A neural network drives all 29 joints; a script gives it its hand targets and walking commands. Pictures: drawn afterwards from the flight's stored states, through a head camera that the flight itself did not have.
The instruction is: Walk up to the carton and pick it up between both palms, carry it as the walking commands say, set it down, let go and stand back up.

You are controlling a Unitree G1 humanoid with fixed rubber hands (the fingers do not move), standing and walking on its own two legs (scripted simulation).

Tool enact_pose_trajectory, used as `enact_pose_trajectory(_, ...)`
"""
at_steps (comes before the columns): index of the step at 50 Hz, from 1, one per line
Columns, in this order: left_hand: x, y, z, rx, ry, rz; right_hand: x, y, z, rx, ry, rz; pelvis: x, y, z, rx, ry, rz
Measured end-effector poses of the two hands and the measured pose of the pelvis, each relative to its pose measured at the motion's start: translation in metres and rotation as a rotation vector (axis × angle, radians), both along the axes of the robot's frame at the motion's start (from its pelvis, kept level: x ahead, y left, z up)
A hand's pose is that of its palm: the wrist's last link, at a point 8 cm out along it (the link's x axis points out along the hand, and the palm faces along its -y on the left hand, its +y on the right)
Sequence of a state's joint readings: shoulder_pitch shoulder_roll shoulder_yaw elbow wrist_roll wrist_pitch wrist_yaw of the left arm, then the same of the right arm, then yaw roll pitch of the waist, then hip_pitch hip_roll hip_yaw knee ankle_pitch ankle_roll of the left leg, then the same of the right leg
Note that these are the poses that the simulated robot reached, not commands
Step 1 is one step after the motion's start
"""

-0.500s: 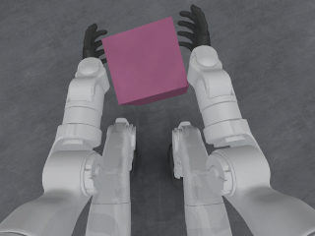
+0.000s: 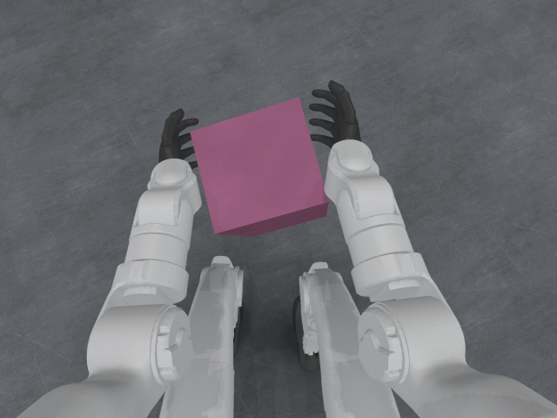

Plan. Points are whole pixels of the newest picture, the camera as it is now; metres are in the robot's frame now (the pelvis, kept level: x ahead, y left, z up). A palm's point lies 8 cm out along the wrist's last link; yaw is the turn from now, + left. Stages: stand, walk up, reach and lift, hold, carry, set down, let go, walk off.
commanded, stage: reach and lift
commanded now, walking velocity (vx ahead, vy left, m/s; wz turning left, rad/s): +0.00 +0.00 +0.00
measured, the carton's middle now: (270, 181) +0.43 +0.03 -0.12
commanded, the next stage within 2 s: none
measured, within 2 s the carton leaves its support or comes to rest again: neither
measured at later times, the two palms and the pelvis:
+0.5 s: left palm (150, 135) +0.42 +0.16 +0.06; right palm (360, 113) +0.44 -0.07 +0.08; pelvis +0.07 +0.00 +0.09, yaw +1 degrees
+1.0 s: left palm (115, 112) +0.40 +0.16 +0.14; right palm (386, 75) +0.43 -0.07 +0.16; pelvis +0.08 +0.00 +0.13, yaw +1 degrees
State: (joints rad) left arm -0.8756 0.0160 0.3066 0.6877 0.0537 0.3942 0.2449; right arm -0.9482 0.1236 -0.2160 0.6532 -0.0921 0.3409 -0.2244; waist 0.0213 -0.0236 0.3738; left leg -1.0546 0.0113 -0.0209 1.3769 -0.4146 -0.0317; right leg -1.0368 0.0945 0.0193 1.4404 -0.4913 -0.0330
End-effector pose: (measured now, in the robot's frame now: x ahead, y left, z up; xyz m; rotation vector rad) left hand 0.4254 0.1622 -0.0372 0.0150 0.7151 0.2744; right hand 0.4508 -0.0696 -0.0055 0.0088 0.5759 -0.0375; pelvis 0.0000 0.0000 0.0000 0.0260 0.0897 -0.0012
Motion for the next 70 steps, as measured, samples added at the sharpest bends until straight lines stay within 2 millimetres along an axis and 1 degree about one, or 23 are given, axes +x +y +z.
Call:
enact_pose_trajectory(5,-0.002,0.001,0.025,0.005,0.005,0.001,-0.003,0.001,0.023,0.001,0.004,-0.006,0.014,0.000,0.015,-0.002,0.043,0.002)
enact_pose_trajectory(12,-0.004,0.001,0.062,0.004,0.022,0.005,-0.006,0.001,0.058,-0.011,0.021,-0.013,0.036,0.000,0.044,-0.009,0.059,0.007)
enact_pose_trajectory(18,-0.002,0.000,0.083,0.007,0.022,0.004,-0.005,0.000,0.078,-0.010,0.025,-0.017,0.050,0.001,0.067,-0.012,0.038,0.009)
enact_pose_trajectory(22,-0.002,0.000,0.093,0.004,0.027,0.009,-0.007,0.000,0.085,-0.003,0.034,-0.025,0.059,0.001,0.079,-0.012,0.032,0.010)
enact_pose_trajectory(27,-0.009,0.000,0.103,-0.010,0.023,0.029,-0.013,0.001,0.093,0.019,0.043,-0.043,0.069,0.002,0.093,-0.012,0.022,0.011)
enact_pose_trajectory(31,-0.013,0.000,0.117,-0.026,0.004,0.045,-0.016,0.000,0.106,0.030,0.037,-0.045,0.074,0.002,0.102,-0.012,0.004,0.014)
enact_pose_trajectory(35,-0.012,-0.001,0.136,-0.037,-0.018,0.049,-0.015,-0.001,0.124,0.027,0.020,-0.042,0.076,0.003,0.109,-0.014,-0.027,0.016)
enact_pose_trajectory(38,-0.014,0.000,0.146,-0.042,-0.017,0.050,-0.016,0.000,0.135,0.023,0.021,-0.038,0.077,0.004,0.114,-0.015,-0.050,0.017)
enact_pose_trajectory(46,-0.023,0.000,0.166,-0.057,-0.008,0.056,-0.021,0.000,0.158,0.016,0.031,-0.031,0.080,0.004,0.127,-0.016,-0.108,0.021)
enact_pose_trajectory(54,-0.028,-0.001,0.191,-0.066,-0.024,0.060,-0.026,-0.001,0.181,0.014,0.017,-0.024,0.082,0.003,0.134,-0.014,-0.173,0.024)
enact_pose_trajectory(65,-0.036,-0.001,0.217,-0.071,-0.034,0.063,-0.033,-0.002,0.205,0.013,0.006,-0.017,0.081,0.003,0.138,-0.007,-0.245,0.027)
enact_pose_trajectory(70,-0.041,-0.003,0.218,-0.073,-0.018,0.059,-0.036,-0.003,0.210,-0.001,0.018,-0.012,0.079,0.003,0.137,-0.007,-0.259,0.027)
